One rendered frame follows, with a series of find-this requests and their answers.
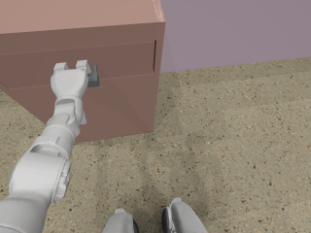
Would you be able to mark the left robot thigh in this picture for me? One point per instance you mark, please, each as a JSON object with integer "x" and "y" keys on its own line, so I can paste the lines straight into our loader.
{"x": 119, "y": 223}

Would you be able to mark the right robot shin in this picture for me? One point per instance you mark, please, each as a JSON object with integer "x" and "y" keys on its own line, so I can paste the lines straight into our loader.
{"x": 175, "y": 200}

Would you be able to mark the cabinet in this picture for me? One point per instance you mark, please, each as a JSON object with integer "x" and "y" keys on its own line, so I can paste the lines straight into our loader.
{"x": 119, "y": 106}

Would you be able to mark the left robot hand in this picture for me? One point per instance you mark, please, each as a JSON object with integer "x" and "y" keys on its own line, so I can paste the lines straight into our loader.
{"x": 73, "y": 82}

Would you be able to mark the robot left upper arm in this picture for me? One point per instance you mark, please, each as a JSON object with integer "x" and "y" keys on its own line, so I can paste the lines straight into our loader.
{"x": 40, "y": 179}

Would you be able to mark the left robot forearm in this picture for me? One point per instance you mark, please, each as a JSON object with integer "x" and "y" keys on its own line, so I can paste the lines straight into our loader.
{"x": 59, "y": 135}

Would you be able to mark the handle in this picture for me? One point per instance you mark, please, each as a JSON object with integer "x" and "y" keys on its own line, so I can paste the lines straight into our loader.
{"x": 93, "y": 79}

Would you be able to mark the drawer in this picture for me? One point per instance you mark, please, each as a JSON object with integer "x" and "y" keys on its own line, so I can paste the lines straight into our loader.
{"x": 36, "y": 67}

